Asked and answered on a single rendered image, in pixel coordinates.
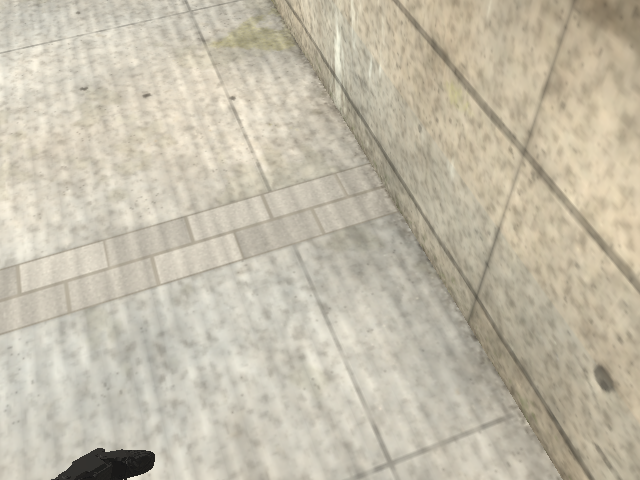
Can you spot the left robot hand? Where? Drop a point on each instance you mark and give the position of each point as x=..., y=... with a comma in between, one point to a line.
x=113, y=465

